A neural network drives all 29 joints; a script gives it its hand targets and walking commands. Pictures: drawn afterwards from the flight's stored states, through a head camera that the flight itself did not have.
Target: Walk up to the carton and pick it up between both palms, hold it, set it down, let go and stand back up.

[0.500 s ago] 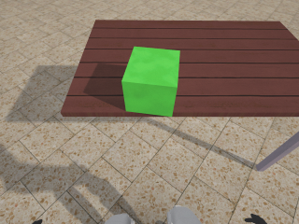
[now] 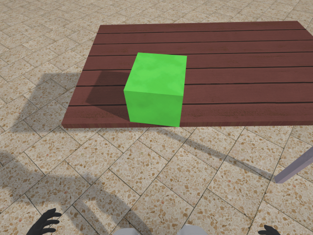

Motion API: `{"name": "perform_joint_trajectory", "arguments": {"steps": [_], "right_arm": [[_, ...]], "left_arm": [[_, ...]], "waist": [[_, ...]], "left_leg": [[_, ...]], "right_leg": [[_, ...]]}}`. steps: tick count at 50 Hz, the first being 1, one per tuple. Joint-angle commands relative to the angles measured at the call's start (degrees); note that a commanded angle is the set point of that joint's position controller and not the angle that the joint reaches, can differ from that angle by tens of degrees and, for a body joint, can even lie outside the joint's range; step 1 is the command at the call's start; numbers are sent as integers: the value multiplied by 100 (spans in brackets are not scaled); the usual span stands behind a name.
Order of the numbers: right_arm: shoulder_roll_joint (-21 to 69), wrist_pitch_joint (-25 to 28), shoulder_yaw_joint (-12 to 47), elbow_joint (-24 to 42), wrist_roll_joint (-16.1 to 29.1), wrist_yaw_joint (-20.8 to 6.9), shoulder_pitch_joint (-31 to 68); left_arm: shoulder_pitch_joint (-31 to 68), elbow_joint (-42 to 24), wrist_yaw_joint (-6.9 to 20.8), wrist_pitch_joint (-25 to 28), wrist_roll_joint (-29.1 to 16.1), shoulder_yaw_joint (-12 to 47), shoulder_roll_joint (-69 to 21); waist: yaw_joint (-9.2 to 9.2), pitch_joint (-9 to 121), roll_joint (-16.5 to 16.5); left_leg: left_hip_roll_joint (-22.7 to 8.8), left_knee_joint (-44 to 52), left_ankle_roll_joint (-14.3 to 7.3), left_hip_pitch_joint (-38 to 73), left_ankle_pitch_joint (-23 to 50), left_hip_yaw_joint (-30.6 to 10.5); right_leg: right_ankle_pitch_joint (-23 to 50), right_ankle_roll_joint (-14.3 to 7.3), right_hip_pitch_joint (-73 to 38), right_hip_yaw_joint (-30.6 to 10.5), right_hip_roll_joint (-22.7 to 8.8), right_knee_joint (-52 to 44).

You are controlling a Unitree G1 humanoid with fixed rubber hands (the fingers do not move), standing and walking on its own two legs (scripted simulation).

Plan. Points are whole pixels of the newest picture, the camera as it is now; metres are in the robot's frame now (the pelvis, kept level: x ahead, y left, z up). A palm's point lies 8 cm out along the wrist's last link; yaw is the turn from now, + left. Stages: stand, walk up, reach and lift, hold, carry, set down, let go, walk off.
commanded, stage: walk up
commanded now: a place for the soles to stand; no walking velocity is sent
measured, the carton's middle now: (158, 89) +0.56 +0.00 +0.03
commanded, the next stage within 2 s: none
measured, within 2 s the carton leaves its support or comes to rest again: neither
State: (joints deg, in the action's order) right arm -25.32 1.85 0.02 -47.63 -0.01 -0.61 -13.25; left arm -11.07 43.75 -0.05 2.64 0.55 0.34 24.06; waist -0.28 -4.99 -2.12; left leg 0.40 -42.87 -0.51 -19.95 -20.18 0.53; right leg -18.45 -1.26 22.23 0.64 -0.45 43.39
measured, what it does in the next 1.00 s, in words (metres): walks ahead: right foot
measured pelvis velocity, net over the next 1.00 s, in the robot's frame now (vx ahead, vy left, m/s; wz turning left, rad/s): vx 0.13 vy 0.01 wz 0.00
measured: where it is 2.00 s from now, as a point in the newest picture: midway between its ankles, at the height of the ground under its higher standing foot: outside the picture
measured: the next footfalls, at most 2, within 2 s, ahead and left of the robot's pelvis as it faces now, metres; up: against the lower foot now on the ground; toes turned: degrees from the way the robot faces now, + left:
right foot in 0.84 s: +0.26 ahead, -0.10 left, +0.00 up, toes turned +1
left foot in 1.04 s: +0.19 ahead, +0.14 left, +0.00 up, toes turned +2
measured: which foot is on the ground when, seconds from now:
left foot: down 0.00-0.86, up 0.88-1.00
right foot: down 0.00-0.50, up 0.52-0.82, down 0.84-1.00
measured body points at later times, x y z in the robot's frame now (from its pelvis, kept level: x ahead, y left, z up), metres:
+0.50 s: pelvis +0.03 +0.03 +0.00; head +0.03 +0.01 +0.45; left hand +0.11 +0.37 -0.08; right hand +0.12 -0.29 -0.11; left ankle +0.07 +0.14 -0.71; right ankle +0.05 -0.11 -0.71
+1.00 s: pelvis +0.13 +0.01 +0.00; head +0.14 -0.01 +0.44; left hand +0.23 +0.33 -0.09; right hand +0.19 -0.32 -0.12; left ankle +0.13 +0.14 -0.69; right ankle +0.22 -0.10 -0.71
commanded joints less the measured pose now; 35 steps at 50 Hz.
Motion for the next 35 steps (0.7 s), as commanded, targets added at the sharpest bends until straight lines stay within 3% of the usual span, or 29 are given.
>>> {"name": "perform_joint_trajectory", "arguments": {"steps": [1, 5, 7, 13, 14, 15, 16, 17, 18, 19, 21, 22, 23, 24, 25, 26, 27, 28, 29, 31, 32, 35], "right_arm": [[-1022, 119, -302, 28, -63, 49, 221], [-988, 72, -334, -64, -66, 33, 229], [-1011, 73, -344, -145, -82, 28, 213], [-1028, 87, -313, -250, -89, 43, 344], [-1455, 161, -589, 39, -185, -104, -58], [-1497, 177, -613, 55, -212, -153, 64], [-1336, 189, -623, 88, -229, -158, 203], [-1117, 198, -599, 127, -229, -168, 298], [-1191, 198, -624, 206, -227, -169, 337], [-1278, 206, -667, 218, -212, -182, 327], [-1253, 251, -702, 169, -153, -249, 155], [-1216, 249, -737, 119, -151, -287, -39], [-1220, 258, -761, -16, -93, -313, -418], [-1132, 292, -802, -249, -92, -280, -1067], [-1369, 318, -929, -552, -153, -204, -1996], [-1940, 359, -1040, -566, -244, -80, -2478], [-2044, 421, -960, -283, -233, -33, -1962], [-2123, 455, -931, -104, -132, 25, -1347], [-1977, 480, -893, -40, -100, 52, -979], [-1701, 522, -788, 41, -147, 86, -1009], [-1598, 536, -740, 26, -143, 72, -1088], [-1622, 511, -693, 89, -128, 68, -1027]], "left_arm": [[278, 124, -25, 74, -41, -351, 1242], [539, 199, -24, 60, -8, -350, 1296], [619, 234, -11, 39, -4, -318, 1233], [690, 343, -3, 24, -9, -310, 1206], [-47, 167, 119, 107, 92, -615, 1691], [-284, 253, 140, 119, 126, -695, 1860], [-527, 292, 136, 140, 149, -751, 1872], [-760, 325, 112, 179, 150, -827, 1931], [-819, 281, 108, 209, 129, -885, 1931], [-695, 204, 112, 221, 105, -890, 1928], [-485, 74, 156, 207, 139, -924, 1893], [-346, -3, 175, 173, 144, -952, 1927], [-30, -80, 203, 142, 165, -945, 1877], [368, -186, 235, 75, 174, -864, 1658], [522, -276, 233, -19, 240, -769, 1298], [590, -476, 193, -23, 194, -552, 619], [662, -572, 151, 17, 107, -550, 845], [247, -373, 152, 33, 40, -654, 1298], [-96, -144, 200, 31, 34, -705, 1434], [-346, -80, 239, 44, 90, -733, 1366], [-353, -60, 256, 36, 69, -722, 1274], [-165, -168, 247, 28, 20, -671, 1103]], "waist": [[86, 663, 490], [-8, 475, 619], [-8, 509, 537], [28, 495, 613], [138, 903, 670], [241, 508, 681], [374, 249, 935], [476, 28, 1475], [550, -73, 1525], [448, -90, 1229], [286, -47, 1202], [188, 158, 1382], [-90, 188, 1386], [-494, 217, 1466], [-898, 137, 661], [-1119, -75, -1300], [-776, -331, -651], [-367, -476, 158], [-140, -400, 399], [-107, -276, 12], [-102, -282, 4], [-91, -279, -219]], "left_leg": [[-605, 1212, -515, -164, 268, -1071], [-375, 1181, -409, -31, -303, -825], [-391, 1268, -426, -76, -468, -922], [-457, 1363, -421, -57, -258, -984], [-430, 1085, -640, -354, -2161, -1190], [-299, 789, -559, -943, -2655, -1074], [-152, 308, -443, -1569, -2100, -633], [-45, -413, -267, -2068, -1077, 37], [-247, -940, -191, -2502, -980, -60], [-407, -1032, -139, -2322, -784, -173], [-446, -511, -171, -1668, -1028, -118], [-372, -232, -189, -1060, -1015, 83], [-274, 206, -225, -188, -591, 329], [-57, 557, -239, 1121, -194, 610], [127, 780, -268, 2476, -606, 382], [-1276, 2471, -569, 2446, -2795, -2598], [-2345, 3579, -993, 1738, -3449, -4879], [-2345, 3517, -1023, 1284, -3356, -4450], [-2094, 3339, -933, 1353, -2784, -3799], [-1790, 2940, -927, 1308, -1310, -2907], [-1685, 2838, -897, 1173, -630, -2559], [-1595, 2410, -1178, 737, 928, -1612]], "right_leg": [[-27, -326, -585, -860, -657, -1201], [-771, -401, -195, -1137, -861, -1581], [-969, -348, -225, -1031, -755, -1564], [-590, -325, -400, -1032, -704, -1570], [-2641, -551, -735, -1376, -690, -1583], [-3489, -705, -741, -1883, -895, -1768], [-3761, -905, -1189, -2404, -1302, -2110], [-3549, -1132, -1667, -2972, -1840, -2691], [-3233, -1318, -1894, -3383, -2163, -3031], [-2865, -1387, -1667, -3304, -2184, -3036], [-2572, -1307, -1154, -2755, -2011, -2841], [-2434, -1154, -874, -2290, -1824, -2726], [-2396, -995, -219, -1736, -1569, -2511], [-2441, -794, 848, -1135, -1099, -2039], [-2727, -609, 2089, -607, -591, -667], [-2099, -249, 3126, -4, 345, 1802], [-1380, -128, 3313, -814, 372, 2525], [-865, -127, 2960, -1057, 132, 2559], [-441, -100, 2687, -963, -72, 2398], [-126, -69, 2267, -766, -332, 1977], [-5, -43, 2079, -714, -393, 1721], [104, 21, 1452, -288, -445, 915]]}}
